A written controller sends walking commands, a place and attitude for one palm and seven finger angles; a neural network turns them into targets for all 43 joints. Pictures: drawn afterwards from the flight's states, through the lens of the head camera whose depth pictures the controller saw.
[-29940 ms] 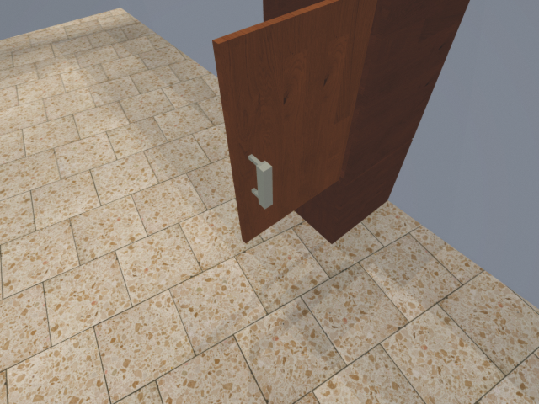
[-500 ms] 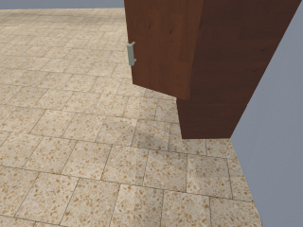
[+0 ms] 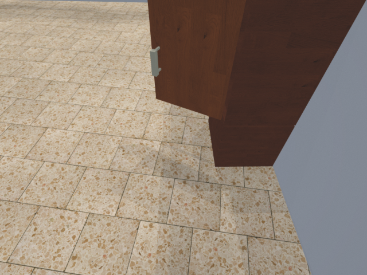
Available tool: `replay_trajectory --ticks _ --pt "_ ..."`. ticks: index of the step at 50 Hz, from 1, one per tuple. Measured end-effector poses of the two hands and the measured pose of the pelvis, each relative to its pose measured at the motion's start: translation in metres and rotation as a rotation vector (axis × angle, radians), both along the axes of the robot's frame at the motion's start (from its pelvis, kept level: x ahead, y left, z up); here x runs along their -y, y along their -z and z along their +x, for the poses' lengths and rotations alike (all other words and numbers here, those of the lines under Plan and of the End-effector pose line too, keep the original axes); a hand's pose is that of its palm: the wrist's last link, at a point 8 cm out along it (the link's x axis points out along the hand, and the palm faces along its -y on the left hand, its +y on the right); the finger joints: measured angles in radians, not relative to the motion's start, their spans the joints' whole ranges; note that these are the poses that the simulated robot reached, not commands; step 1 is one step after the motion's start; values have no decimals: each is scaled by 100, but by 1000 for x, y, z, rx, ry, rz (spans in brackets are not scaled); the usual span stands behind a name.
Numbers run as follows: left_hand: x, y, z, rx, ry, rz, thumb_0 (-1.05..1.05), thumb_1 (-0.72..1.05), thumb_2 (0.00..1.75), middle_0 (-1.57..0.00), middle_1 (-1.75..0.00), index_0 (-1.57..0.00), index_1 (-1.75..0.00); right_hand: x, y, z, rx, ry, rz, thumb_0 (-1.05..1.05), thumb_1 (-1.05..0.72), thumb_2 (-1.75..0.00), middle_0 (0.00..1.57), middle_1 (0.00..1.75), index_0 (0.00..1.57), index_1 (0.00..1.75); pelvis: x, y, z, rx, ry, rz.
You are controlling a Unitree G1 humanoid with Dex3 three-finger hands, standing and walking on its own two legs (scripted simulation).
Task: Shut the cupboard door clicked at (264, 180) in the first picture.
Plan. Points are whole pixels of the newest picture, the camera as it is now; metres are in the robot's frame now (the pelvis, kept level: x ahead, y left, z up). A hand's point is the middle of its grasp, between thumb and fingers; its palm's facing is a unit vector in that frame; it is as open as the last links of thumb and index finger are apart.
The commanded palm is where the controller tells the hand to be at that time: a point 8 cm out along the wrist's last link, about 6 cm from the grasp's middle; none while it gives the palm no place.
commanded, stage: look to check the result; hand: left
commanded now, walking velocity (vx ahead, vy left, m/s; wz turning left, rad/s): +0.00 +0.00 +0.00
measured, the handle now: (156, 61) +1.06 +0.19 -0.09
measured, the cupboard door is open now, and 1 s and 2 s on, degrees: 63 63 63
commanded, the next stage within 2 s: walk to a spot facing it in 0.48 s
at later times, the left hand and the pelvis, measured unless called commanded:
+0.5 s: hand out of the picture +0.06 +0.22 -0.17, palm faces +0.00 -0.96 -0.28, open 7.4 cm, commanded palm none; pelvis +0.02 +0.00 +0.00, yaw +0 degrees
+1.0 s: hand out of the picture +0.04 +0.22 -0.20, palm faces +0.18 -0.95 -0.24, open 7.4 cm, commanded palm none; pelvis +0.02 +0.01 -0.02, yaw +12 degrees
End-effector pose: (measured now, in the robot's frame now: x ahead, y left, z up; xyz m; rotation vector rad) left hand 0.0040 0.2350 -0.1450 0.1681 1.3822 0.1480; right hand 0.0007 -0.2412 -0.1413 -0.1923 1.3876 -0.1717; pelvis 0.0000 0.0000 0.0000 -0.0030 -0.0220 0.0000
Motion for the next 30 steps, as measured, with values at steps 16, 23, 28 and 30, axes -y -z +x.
replay_trajectory --ticks 16,23,28,30 --pt "-26 -10 21 16 7 68 1 90 90 -20 -30 -20 -29 15 -3 36 43 -28 -24 0 -91 -90 20 30 20 30 0 -1 12 -7 -3 1" --pt "-31 -14 47 70 21 78 1 90 90 -20 -30 -20 -29 28 -10 62 91 -49 -55 0 -91 -90 20 30 20 30 2 -2 18 -7 -7 2" --pt "-32 -16 63 99 32 83 1 90 90 -20 -30 -20 -29 38 -15 78 118 -63 -74 0 -91 -90 20 30 20 30 4 -2 22 -9 -8 3" --pt "-33 -17 68 105 36 86 1 90 90 -20 -30 -20 -29 41 -16 83 124 -67 -79 0 -91 -90 20 30 20 30 5 -3 23 -10 -9 3"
